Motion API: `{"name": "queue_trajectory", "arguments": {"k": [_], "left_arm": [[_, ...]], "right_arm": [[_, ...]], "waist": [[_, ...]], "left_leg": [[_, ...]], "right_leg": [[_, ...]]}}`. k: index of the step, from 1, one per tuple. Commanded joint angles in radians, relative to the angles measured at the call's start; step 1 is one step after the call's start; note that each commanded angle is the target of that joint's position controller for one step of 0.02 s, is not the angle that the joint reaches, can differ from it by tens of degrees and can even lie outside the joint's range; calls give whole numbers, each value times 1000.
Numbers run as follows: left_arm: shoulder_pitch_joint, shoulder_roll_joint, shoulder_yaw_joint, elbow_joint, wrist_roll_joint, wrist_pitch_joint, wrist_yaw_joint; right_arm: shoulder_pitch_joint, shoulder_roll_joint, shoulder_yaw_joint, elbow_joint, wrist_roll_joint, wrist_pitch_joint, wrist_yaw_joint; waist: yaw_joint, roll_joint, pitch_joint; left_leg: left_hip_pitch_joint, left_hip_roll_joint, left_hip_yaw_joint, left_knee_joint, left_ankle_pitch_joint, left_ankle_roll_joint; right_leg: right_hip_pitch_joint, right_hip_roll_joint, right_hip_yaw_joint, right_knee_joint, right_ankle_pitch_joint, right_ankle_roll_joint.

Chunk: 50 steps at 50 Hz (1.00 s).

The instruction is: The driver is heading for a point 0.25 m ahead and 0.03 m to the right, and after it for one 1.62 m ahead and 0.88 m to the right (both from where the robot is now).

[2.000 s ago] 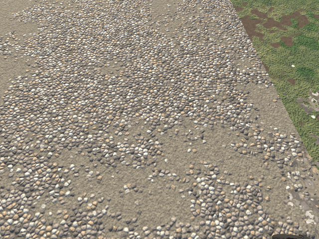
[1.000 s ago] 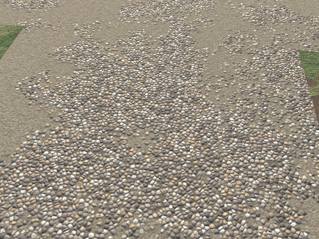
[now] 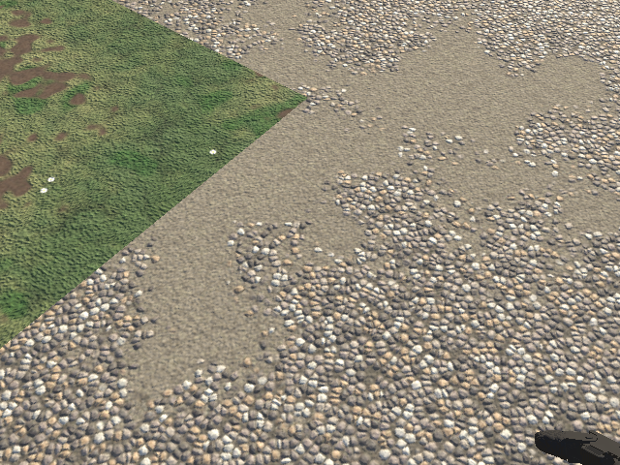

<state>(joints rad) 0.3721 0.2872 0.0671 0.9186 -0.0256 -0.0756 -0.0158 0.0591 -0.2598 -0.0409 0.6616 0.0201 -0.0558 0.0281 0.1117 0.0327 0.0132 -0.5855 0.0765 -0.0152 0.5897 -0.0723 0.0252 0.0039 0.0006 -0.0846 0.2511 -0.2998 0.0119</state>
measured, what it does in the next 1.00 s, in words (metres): walks ahead, turning right: left foot, then right foot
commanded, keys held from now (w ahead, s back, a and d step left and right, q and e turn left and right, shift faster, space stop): w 0.02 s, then e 0.98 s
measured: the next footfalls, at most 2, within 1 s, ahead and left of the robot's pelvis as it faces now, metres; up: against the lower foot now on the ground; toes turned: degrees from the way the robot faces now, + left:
left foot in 0.06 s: +0.20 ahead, +0.13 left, +0.00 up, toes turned +2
right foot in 0.54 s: +0.25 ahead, -0.11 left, +0.00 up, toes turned -17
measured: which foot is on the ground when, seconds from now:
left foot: up 0.00-0.04, down 0.06-0.56, up 0.58-0.96, down 0.98-1.00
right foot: down 0.00-0.08, up 0.10-0.52, down 0.54-0.98, up 1.00-1.00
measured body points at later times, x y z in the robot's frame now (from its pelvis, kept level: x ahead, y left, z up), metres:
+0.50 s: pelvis +0.17 +0.02 +0.00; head +0.21 +0.01 +0.45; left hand +0.38 +0.25 -0.11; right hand +0.24 -0.28 -0.12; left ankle +0.16 +0.13 -0.74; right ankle +0.22 -0.11 -0.72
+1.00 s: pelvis +0.23 +0.02 -0.01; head +0.26 +0.01 +0.44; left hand +0.52 +0.19 -0.10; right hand +0.22 -0.30 -0.11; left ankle +0.30 +0.13 -0.74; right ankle +0.21 -0.10 -0.74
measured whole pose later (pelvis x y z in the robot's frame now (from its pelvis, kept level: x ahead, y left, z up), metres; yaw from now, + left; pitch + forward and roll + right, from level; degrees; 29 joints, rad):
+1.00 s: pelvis +0.23 +0.02 -0.01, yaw -30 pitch +3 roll +1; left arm 0.14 0.32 0.09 0.64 -0.02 0.05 0.03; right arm 0.13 -0.29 -0.08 0.78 0.00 -0.02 -0.01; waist 0.01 -0.03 0.02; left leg -0.32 -0.03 -0.06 0.52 -0.25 -0.02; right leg -0.40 0.10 0.19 0.59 -0.25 -0.02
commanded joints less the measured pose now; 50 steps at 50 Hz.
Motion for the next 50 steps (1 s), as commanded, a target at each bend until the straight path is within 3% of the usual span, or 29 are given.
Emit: {"name": "queue_trajectory", "arguments": {"k": [1, 2, 3, 4, 5, 6, 7, 8, 9, 11, 14, 18, 22, 24, 26, 27, 28, 29, 30, 31, 32, 33, 35, 39, 45, 48, 49, 50], "left_arm": [[-35, 198, 39, -41, -11, 5, 8], [-38, 185, 33, -38, -12, 10, 10], [-36, 152, 17, -46, 2, 9, 13], [13, 55, -17, -86, 33, -5, 10], [66, 51, -23, -62, 22, -18, 10], [21, 147, 8, -59, -8, -15, 11], [-32, 137, 8, -73, -17, -7, 13], [-48, 117, 9, -68, -6, 8, 20], [-44, 116, 17, -62, 1, 30, 27], [-10, 84, 18, -60, 4, 66, 35], [-65, 67, 21, -109, 14, 85, 40], [-163, 50, 15, -166, 18, 87, 15], [-233, 71, 24, -224, 19, 99, -10], [-245, 78, 31, -249, 16, 107, -20], [-206, 84, 40, -253, 15, 107, -24], [-148, 128, 58, -244, 21, 104, -13], [-73, 251, 93, -245, 27, 101, 12], [-76, 316, 98, -265, 50, 95, 16], [-69, 240, 76, -270, 43, 81, 4], [-119, 218, 69, -276, 36, 69, 4], [-170, 194, 65, -279, 19, 68, 11], [-214, 169, 57, -289, 8, 74, 20], [-245, 169, 54, -306, 22, 84, 33], [-227, 190, 63, -313, 17, 91, 49], [-241, 193, 64, -332, 18, 108, 45], [-270, 180, 57, -347, 4, 121, 48], [-248, 149, 49, -351, 6, 122, 51], [-202, 93, 36, -368, 11, 118, 47]], "right_arm": [[-19, -103, -32, -78, -1, -19, 6], [87, -136, -52, -44, -13, -20, 1], [229, -191, -76, -10, -28, -21, -9], [343, -293, -94, -5, -64, -14, -24], [353, -263, -84, 0, -52, -5, -22], [310, -201, -64, -4, -43, -3, -18], [249, -158, -50, -3, -35, -7, -16], [186, -126, -42, 4, -30, -12, -11], [133, -101, -37, 5, -28, -17, -9], [75, -109, -43, 13, -48, -28, -13], [43, -127, -50, 31, -51, -30, -37], [54, -151, -58, 56, -41, -3, -67], [78, -183, -72, 80, -21, 26, -66], [78, -197, -78, 85, -6, 39, -65], [67, -195, -80, 91, 10, 48, -67], [118, -177, -78, 112, 6, 48, -65], [121, -146, -68, 90, -29, 42, -62], [112, -98, -48, 42, -57, 37, -58], [54, -139, -59, 55, -40, 39, -49], [27, -144, -61, 44, -12, 42, -48], [33, -135, -62, 59, -14, 46, -59], [27, -154, -69, 60, -27, 51, -70], [54, -145, -71, 64, -28, 57, -72], [46, -106, -57, 61, -23, 54, -73], [40, -127, -59, 52, -13, 39, -51], [117, -131, -67, 70, -13, 22, -35], [152, -180, -81, 76, -24, 22, -37], [131, -276, -100, 66, -44, 32, -47]], "waist": [[-89, -136, 6], [-149, -119, -53], [-214, -96, -159], [-220, 113, -325], [-208, 234, -448], [-214, 127, -337], [-182, 105, -232], [-147, 63, -162], [-114, 81, -122], [-69, 92, -105], [-59, 81, -73], [-94, 65, -71], [-121, 57, -60], [-120, 66, -54], [-89, 55, -67], [-72, -3, -103], [-63, -203, -162], [-87, -360, -236], [-33, -190, -296], [-54, -159, -230], [-81, -100, -180], [-98, -100, -142], [-130, -140, -145], [-117, -151, -161], [-96, -205, -134], [-145, -201, -129], [-141, -139, -140], [-80, 138, -124]], "left_leg": [[128, -46, 46, -79, -31, 39], [305, -76, 61, -130, 4, 64], [546, -22, 9, -113, 115, 95], [932, 266, -339, -76, 331, 219], [962, 392, -571, -164, 478, 311], [840, 349, -422, -160, 539, 280], [735, 295, -276, -164, 569, 241], [618, 245, -188, -201, 528, 210], [511, 214, -123, -246, 483, 188], [375, 202, -47, -312, 491, 198], [353, 213, 37, -351, 454, 208], [398, 206, 121, -355, 356, 193], [481, 247, 125, -292, 319, 181], [514, 267, 116, -233, 322, 163], [517, 241, 148, -115, 342, 109], [480, 180, 189, 20, 326, 51], [278, 81, 246, 294, 66, -37], [-29, -91, 157, 577, -633, -108], [-60, -73, -25, 676, -648, -96], [-94, -55, -41, 677, -564, -78], [-106, -36, -46, 624, -483, -72], [-94, -27, -51, 569, -421, -76], [-4, -53, -43, 527, -350, -86], [55, -77, -55, 319, -294, -107], [172, -108, -65, 102, -280, -95], [324, -109, -42, -170, -137, -58], [433, -2, -116, -231, -80, -18], [513, 222, -348, -267, 71, 98]], "right_leg": [[-16, -267, 129, 21, 501, -157], [-43, -221, 95, 167, 673, -128], [-151, -164, 63, 370, 636, -82], [-506, -40, 16, 757, 217, -1], [-621, 32, 143, 963, -334, 21], [-662, -14, 206, 1043, -321, 20], [-692, -54, 175, 1018, -281, 16], [-673, -85, 161, 952, -222, 22], [-612, -109, 156, 902, -173, 28], [-508, -93, 134, 903, -74, 47], [-543, -101, 135, 802, 34, 59], [-511, -104, 99, 605, 167, 44], [-511, -87, 61, 498, 95, 14], [-502, -73, 41, 443, 33, -11], [-403, -33, 3, 293, 112, -49], [-271, -11, 30, 196, 291, -85], [-64, -179, 278, 185, 768, -165], [102, -397, 623, 184, 959, -407], [89, -379, 584, 158, 871, -414], [32, -327, 484, 148, 762, -361], [-25, -272, 429, 136, 621, -301], [-89, -248, 406, 117, 537, -270], [-181, -208, 378, 98, 514, -260], [-190, -182, 389, 105, 429, -249], [-236, -164, 509, 115, 245, -229], [-265, -116, 534, 183, 246, -175], [-346, -67, 492, 261, 125, -123], [-531, 84, 305, 473, -169, -56]]}}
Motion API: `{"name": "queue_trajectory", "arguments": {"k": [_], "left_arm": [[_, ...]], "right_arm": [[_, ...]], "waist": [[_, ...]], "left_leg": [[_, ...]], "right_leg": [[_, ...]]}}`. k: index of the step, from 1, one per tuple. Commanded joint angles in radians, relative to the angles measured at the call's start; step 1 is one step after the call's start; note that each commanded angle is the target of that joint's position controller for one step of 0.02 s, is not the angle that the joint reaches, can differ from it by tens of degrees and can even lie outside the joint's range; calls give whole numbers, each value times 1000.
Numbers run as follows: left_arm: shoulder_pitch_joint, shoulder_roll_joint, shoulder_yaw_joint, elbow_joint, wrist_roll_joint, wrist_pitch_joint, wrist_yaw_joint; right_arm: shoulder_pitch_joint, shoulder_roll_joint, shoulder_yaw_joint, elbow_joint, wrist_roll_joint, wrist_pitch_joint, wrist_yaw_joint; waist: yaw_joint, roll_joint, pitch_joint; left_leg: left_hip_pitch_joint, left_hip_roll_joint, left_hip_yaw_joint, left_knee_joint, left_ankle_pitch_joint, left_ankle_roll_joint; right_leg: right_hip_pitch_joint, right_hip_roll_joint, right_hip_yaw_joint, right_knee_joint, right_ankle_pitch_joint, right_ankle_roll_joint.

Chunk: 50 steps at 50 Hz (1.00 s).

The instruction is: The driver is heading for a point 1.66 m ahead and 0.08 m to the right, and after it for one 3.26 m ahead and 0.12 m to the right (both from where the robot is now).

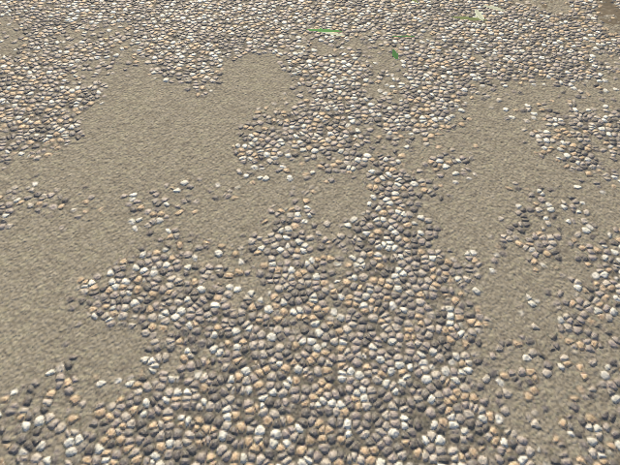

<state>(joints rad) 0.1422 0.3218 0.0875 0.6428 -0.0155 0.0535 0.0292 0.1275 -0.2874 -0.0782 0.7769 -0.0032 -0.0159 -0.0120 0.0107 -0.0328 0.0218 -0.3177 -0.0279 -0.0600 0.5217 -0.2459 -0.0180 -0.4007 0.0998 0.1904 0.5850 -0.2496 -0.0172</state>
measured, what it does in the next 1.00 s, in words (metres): steps on the spot: right foot, then left foot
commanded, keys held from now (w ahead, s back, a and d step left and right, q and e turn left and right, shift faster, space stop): e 0.16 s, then no key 0.52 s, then w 0.32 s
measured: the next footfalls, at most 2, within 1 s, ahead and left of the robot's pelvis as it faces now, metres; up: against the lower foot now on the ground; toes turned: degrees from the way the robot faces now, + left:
right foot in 0.38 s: +0.01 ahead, -0.14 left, +0.00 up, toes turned -13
left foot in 0.68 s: +0.05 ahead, +0.11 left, +0.00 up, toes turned -12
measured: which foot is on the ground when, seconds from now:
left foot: down 0.00-0.38, up 0.40-0.66, down 0.68-0.92, up 0.94-1.00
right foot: up 0.00-0.36, down 0.38-1.00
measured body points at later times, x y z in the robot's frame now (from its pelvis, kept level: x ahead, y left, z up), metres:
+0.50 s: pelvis -0.01 -0.03 +0.01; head +0.01 -0.05 +0.46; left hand +0.21 +0.18 -0.07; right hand +0.05 -0.33 -0.12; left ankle +0.00 +0.12 -0.69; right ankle -0.03 -0.13 -0.73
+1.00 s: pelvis +0.03 -0.05 +0.00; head +0.04 -0.06 +0.45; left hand +0.15 +0.21 -0.11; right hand +0.06 -0.33 -0.13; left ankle +0.01 +0.10 -0.68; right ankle -0.03 -0.13 -0.73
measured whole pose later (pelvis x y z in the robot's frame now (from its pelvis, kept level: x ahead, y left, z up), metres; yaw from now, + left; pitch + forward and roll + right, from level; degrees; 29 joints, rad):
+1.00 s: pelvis +0.03 -0.05 +0.00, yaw -12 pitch +1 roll +0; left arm 0.33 0.26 0.07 0.82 -0.01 -0.08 -0.02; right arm 0.28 -0.27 -0.05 0.83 0.03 -0.04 -0.02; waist 0.02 0.03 -0.01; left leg -0.36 0.03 -0.03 0.95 -0.46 0.02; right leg -0.19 0.04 -0.03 0.52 -0.35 -0.06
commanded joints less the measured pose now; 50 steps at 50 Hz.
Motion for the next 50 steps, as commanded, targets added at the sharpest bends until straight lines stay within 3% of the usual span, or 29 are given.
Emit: {"name": "queue_trajectory", "arguments": {"k": [1, 2, 4, 5, 8, 10, 14, 17, 18, 19, 20, 21, 23, 25, 28, 31, 33, 34, 35, 36, 37, 39, 41, 43, 45, 46, 47, 48, 50], "left_arm": [[17, 125, 35, -104, 5, -25, -1], [38, 184, 57, -82, 4, -28, -4], [76, 162, 61, -41, 0, -8, 0], [74, 137, 55, -41, 0, 0, -2], [0, 84, 34, -85, -14, 2, -10], [-35, 58, 21, -107, -5, -2, -14], [-20, 55, 11, -111, 2, -3, -25], [61, 51, 14, -74, 4, -3, -31], [75, 64, 16, -67, 8, -3, -30], [92, 117, 23, -74, 11, -3, -20], [35, 170, 22, -100, 30, -4, -12], [51, 105, 8, -93, 51, -21, -20], [4, 84, -3, -63, 48, -49, -25], [-40, 84, -7, -51, 31, -61, -21], [-64, 53, -15, -31, 31, -58, -19], [-55, 45, -20, -3, 29, -50, -21], [-58, 28, -29, 20, 18, -49, -24], [-22, 16, -32, 36, 24, -56, -26], [16, 23, -30, 47, 38, -60, -31], [5, 19, -29, 44, 36, -56, -28], [-43, 49, -23, 41, 30, -53, -22], [-39, 30, -18, 39, 10, -58, -14], [-22, 0, -18, 40, 2, -81, -21], [3, -13, -16, 51, -8, -106, -33], [120, -1, -5, 110, -9, -119, -41], [210, 67, 16, 140, -1, -124, -39], [300, 153, 39, 155, 1, -130, -48], [313, 141, 30, 154, 13, -143, -53], [265, 73, 7, 143, 8, -161, -47]], "right_arm": [[52, -228, -58, -62, -51, -7, -3], [3, -174, -42, -90, -46, -11, -8], [-65, -119, -27, -107, -15, -8, -18], [-61, -112, -23, -108, -6, -5, -23], [2, -127, -26, -100, -13, 11, -38], [39, -150, -34, -93, -12, 18, -38], [23, -191, -45, -93, 6, 22, -15], [0, -179, -34, -81, 31, 23, -5], [44, -147, -22, -57, 34, 18, -2], [84, -91, -2, -52, 0, 9, 6], [95, -40, 19, -75, -36, -3, 15], [3, -104, 4, -87, -19, 2, 2], [3, -131, -12, -68, 3, 17, -7], [37, -136, -19, -43, -4, 32, -15], [62, -85, -2, -24, 3, 31, -12], [43, -75, 7, -23, 6, 28, -9], [78, -70, 14, -5, -4, 23, -4], [82, -105, 11, -4, -19, 20, -5], [93, -161, 1, -3, -15, 22, -8], [89, -180, -12, 20, 4, 24, -6], [88, -155, -9, 12, 7, 21, -4], [98, -140, -1, 13, -1, 5, -10], [141, -159, -7, 26, 10, -13, -14], [118, -166, -8, 18, 24, -15, -17], [40, -129, 3, -11, 29, -15, -12], [3, -72, 20, -39, 25, -25, -11], [-32, -51, 25, -80, 27, -46, -16], [-61, -106, 10, -105, 40, -63, -18], [10, -104, 5, -74, 47, -83, 0]], "waist": [[1, 321, -110], [11, 226, -96], [32, 165, -64], [20, 168, -51], [-28, 196, -49], [-55, 204, -81], [-54, 234, -104], [-4, 215, -98], [0, 178, -99], [-24, 22, -156], [-66, -223, -152], [19, -171, -160], [-4, -140, -103], [-22, -131, -75], [-32, -110, -88], [-14, -108, -93], [-48, -77, -83], [-33, -32, -89], [6, 50, -89], [12, 135, -62], [-24, 126, -13], [-22, 185, 59], [-22, 256, 84], [-1, 250, 102], [61, 194, 86], [83, 41, 56], [107, -185, 41], [110, -193, 68], [52, -78, 62]], "left_leg": [[180, 452, -467, -236, 338, 285], [157, 428, -395, -226, 345, 291], [157, 310, -209, -195, 299, 207], [164, 296, -165, -192, 322, 205], [230, 274, -72, -201, 351, 220], [271, 291, -64, -186, 387, 235], [221, 311, -36, -166, 433, 242], [176, 294, -17, -96, 398, 201], [117, 269, 8, -62, 329, 143], [6, 202, 76, 64, 121, 49], [-147, 107, 137, 179, -266, -39], [-136, 110, 61, 285, -374, -61], [-159, 114, 30, 383, -334, -65], [-135, 114, 16, 404, -258, -77], [-43, 102, 38, 294, -191, -79], [25, 90, 52, 121, -129, -70], [149, 83, 59, -114, 106, -47], [219, 119, 9, -128, 250, -28], [233, 154, -5, -93, 248, 3], [134, 134, 3, -91, -84, 51], [50, 124, -21, -140, -326, 80], [-3, 171, -116, -221, -504, 114], [27, 287, -278, -299, -579, 178], [-23, 312, -302, -311, -537, 193], [-135, 220, -163, -201, -398, 131], [-235, 119, -24, 16, -270, 67], [-388, 23, 95, 314, -199, 16], [-519, 35, 9, 515, -322, 26], [-606, 108, -31, 633, -188, 72]], "right_leg": [[-223, 11, -51, 372, -398, 18], [-218, -34, -24, 521, -341, 37], [-235, -52, -51, 622, -227, 71], [-254, -58, -61, 654, -189, 89], [-270, -84, -132, 539, -134, 118], [-214, -101, -142, 417, -161, 123], [-18, -97, -208, 185, -186, 93], [160, -72, -243, -138, 28, 38], [272, -81, -215, -257, 146, 9], [439, -222, -37, -248, 408, -27], [445, -418, 158, -201, 640, -170], [343, -447, 182, -226, 538, -273], [303, -366, 99, -247, 420, -230], [258, -336, 51, -241, 468, -201], [232, -290, -14, -223, 483, -189], [246, -294, 14, -210, 416, -195], [203, -263, 5, -201, 276, -146], [169, -230, -4, -193, 167, -97], [138, -166, -53, -181, -32, -59], [142, -96, -129, -163, -178, -30], [139, -74, -158, -99, -273, -21], [61, -62, -188, -6, -330, -30], [10, -54, -239, 104, -221, -30], [70, -80, -225, 63, -199, -59], [291, -87, -200, -114, -136, -86], [389, -192, -3, -208, -239, -129], [488, -378, 358, -381, -370, -232], [496, -480, 539, -432, -325, -317], [554, -431, 371, -398, -215, -273]]}}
